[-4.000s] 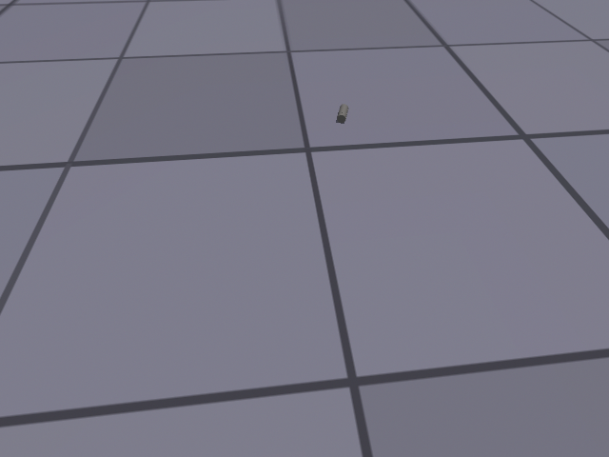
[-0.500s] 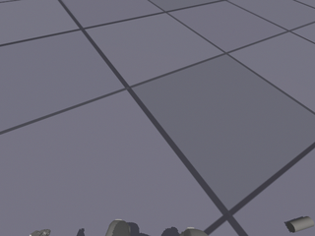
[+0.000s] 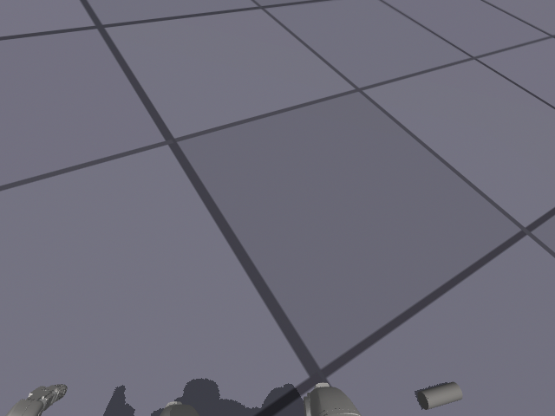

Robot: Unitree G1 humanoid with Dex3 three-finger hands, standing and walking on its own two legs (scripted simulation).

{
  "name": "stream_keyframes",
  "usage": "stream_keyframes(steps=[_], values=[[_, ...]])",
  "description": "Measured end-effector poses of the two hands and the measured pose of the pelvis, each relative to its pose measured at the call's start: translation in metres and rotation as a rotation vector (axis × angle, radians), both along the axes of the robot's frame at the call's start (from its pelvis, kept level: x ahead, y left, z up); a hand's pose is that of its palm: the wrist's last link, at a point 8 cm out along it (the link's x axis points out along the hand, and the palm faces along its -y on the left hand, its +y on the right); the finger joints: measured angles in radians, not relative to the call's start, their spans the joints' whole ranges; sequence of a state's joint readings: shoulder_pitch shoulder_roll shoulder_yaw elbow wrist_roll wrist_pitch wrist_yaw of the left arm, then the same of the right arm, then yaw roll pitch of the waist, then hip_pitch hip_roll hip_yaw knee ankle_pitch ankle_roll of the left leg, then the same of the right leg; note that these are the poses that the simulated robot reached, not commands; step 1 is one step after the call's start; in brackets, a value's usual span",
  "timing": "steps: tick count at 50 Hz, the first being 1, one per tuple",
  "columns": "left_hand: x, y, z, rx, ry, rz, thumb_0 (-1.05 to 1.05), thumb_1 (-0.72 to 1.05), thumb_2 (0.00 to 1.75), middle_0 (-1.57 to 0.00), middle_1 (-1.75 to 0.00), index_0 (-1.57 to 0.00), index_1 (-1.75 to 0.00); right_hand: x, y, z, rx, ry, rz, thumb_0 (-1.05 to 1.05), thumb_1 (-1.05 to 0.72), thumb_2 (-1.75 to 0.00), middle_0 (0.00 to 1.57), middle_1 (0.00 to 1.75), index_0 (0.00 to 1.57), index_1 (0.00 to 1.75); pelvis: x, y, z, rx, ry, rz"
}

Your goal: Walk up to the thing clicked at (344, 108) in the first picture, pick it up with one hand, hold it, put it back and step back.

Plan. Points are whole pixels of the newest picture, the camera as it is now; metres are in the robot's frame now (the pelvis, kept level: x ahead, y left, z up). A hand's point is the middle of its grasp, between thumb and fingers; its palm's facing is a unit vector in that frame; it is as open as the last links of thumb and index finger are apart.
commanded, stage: walk up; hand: left
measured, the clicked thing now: (439, 395) +0.26 -0.63 -0.70
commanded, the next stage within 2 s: none
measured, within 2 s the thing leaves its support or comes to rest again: neither
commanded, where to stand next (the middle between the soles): -0.09 -0.88 m, yaw +9 degrees
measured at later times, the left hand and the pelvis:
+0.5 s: hand out of the picture +0.08 +0.08 -0.14, palm faces -0.07 -0.95 -0.31, open 7.4 cm; pelvis -0.01 -0.20 +0.02, yaw +2 degrees
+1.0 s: hand out of the picture +0.06 -0.13 -0.14, palm faces -0.06 -0.94 -0.33, open 7.4 cm; pelvis -0.05 -0.41 +0.01, yaw +3 degrees
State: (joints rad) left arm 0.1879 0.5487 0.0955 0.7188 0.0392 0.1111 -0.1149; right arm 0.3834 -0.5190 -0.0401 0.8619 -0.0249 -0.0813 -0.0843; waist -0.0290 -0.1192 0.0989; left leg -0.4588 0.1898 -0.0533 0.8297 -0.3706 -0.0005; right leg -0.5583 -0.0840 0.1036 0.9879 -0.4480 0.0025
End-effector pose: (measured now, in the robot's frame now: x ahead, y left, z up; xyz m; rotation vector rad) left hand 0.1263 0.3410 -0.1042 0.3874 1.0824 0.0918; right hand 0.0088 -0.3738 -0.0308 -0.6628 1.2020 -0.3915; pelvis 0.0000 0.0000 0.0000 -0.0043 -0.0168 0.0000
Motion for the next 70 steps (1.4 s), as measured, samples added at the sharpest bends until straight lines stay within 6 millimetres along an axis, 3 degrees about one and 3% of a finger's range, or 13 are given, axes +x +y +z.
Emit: stream_keyframes(steps=[5,12,17,21,30,37,44,48,52,57,62,67,70], values=[[-0.003,-0.065,-0.001,0.028,-0.056,0.01,0.0,0.91,0.9,-0.2,-0.3,-0.2,-0.3,0.005,-0.077,-0.026,-0.026,0.036,-0.046,0.0,-0.9,-0.89,0.21,0.3,0.21,0.3,-0.004,-0.06,-0.015,-0.016,-0.01,0.011],[-0.039,-0.134,0.014,-0.03,0.02,0.055,0.0,0.9,0.9,-0.21,-0.3,-0.2,-0.3,0.025,-0.089,-0.026,0.104,0.011,-0.013,0.0,-0.9,-0.89,0.2,0.3,0.21,0.3,-0.004,-0.103,0.014,-0.018,-0.002,0.035],[-0.048,-0.158,0.003,-0.034,0.019,0.092,0.0,0.9,0.9,-0.21,-0.3,-0.2,-0.3,0.014,-0.099,-0.024,0.126,0.038,0.032,0.0,-0.9,-0.89,0.21,0.3,0.21,0.3,-0.001,-0.136,0.012,-0.002,0.002,0.063],[-0.052,-0.187,-0.002,-0.036,0.058,0.082,0.01,0.9,0.9,-0.21,-0.3,-0.2,-0.3,0.001,-0.127,-0.011,0.11,0.034,0.007,0.0,-0.9,-0.89,0.21,0.3,0.21,0.3,-0.007,-0.167,0.018,0.004,-0.013,0.059],[-0.043,-0.255,-0.004,-0.017,0.056,0.041,0.01,0.9,0.9,-0.21,-0.3,-0.2,-0.3,-0.01,-0.239,0.007,0.014,-0.01,0.014,0.0,-0.9,-0.89,0.21,0.3,0.21,0.3,-0.023,-0.251,0.01,-0.001,-0.011,0.003],[-0.036,-0.336,-0.005,0.036,-0.035,0.013,0.0,0.91,0.9,-0.2,-0.3,-0.2,-0.3,-0.01,-0.348,-0.024,-0.028,-0.015,-0.008,0.0,-0.9,-0.89,0.21,0.3,0.21,0.3,-0.036,-0.332,-0.017,-0.015,-0.013,-0.002],[-0.066,-0.402,0.011,-0.02,-0.001,0.029,0.0,0.9,0.9,-0.21,-0.3,-0.2,-0.3,-0.009,-0.356,-0.033,0.098,-0.028,-0.014,0.0,-0.9,-0.89,0.2,0.3,0.2,0.3,-0.045,-0.368,0.007,-0.013,-0.013,0.012],[-0.069,-0.419,0.005,-0.028,-0.024,0.052,0.0,0.9,0.9,-0.21,-0.3,-0.2,-0.3,-0.033,-0.358,-0.033,0.128,0.008,0.008,0.0,-0.9,-0.89,0.2,0.3,0.21,0.3,-0.047,-0.391,0.005,-0.011,-0.01,0.043],[-0.075,-0.442,0.0,-0.021,-0.004,0.048,0.0,0.9,0.9,-0.21,-0.3,-0.2,-0.3,-0.063,-0.378,-0.022,0.121,0.04,-0.019,0.0,-0.9,-0.89,0.21,0.3,0.21,0.3,-0.058,-0.42,0.011,-0.004,-0.027,0.046],[-0.088,-0.472,-0.004,-0.023,0.022,0.043,0.0,0.9,0.9,-0.21,-0.3,-0.2,-0.3,-0.088,-0.432,-0.004,0.063,0.056,-0.042,0.0,-0.9,-0.89,0.21,0.3,0.22,0.3,-0.073,-0.46,0.012,-0.009,-0.025,0.034],[-0.099,-0.51,-0.01,0.001,0.039,0.038,0.01,0.9,0.9,-0.21,-0.3,-0.2,-0.3,-0.098,-0.503,0.002,-0.003,0.041,-0.023,0.0,-0.89,-0.89,0.21,0.3,0.21,0.3,-0.087,-0.51,0.002,-0.01,-0.016,0.013],[-0.112,-0.566,-0.016,0.04,0.004,0.041,0.0,0.91,0.9,-0.2,-0.3,-0.2,-0.3,-0.097,-0.585,-0.017,-0.041,0.028,-0.001,0.0,-0.9,-0.89,0.21,0.3,0.21,0.3,-0.102,-0.572,-0.02,-0.027,-0.015,0.008],[-0.134,-0.606,-0.014,0.015,0.009,0.065,0.0,0.91,0.9,-0.2,-0.3,-0.2,-0.3,-0.088,-0.611,-0.028,-0.029,0.014,-0.044,0.0,-0.9,-0.89,0.2,0.3,0.21,0.3,-0.11,-0.595,-0.016,-0.019,-0.026,0.029]])
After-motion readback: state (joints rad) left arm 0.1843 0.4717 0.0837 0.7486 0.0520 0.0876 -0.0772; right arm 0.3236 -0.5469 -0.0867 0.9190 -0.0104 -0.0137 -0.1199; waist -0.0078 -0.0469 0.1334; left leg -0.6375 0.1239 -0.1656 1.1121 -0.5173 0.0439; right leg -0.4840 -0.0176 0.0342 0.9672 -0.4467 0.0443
